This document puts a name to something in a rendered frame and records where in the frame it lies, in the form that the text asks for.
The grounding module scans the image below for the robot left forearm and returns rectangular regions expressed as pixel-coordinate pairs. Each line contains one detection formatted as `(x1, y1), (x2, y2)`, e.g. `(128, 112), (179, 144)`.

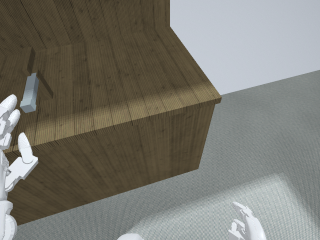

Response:
(0, 200), (18, 240)

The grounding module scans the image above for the robot left hand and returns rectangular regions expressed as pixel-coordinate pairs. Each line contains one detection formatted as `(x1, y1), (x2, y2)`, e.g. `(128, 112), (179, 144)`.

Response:
(0, 94), (38, 201)

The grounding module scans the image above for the tap lever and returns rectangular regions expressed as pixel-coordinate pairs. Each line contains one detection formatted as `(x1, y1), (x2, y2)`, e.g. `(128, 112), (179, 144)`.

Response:
(20, 73), (39, 113)

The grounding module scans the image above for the robot right hand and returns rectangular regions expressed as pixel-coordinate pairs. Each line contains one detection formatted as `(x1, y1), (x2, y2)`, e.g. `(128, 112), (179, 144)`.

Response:
(228, 201), (267, 240)

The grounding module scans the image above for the counter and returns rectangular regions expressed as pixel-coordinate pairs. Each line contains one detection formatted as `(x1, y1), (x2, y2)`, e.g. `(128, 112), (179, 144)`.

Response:
(0, 0), (222, 226)

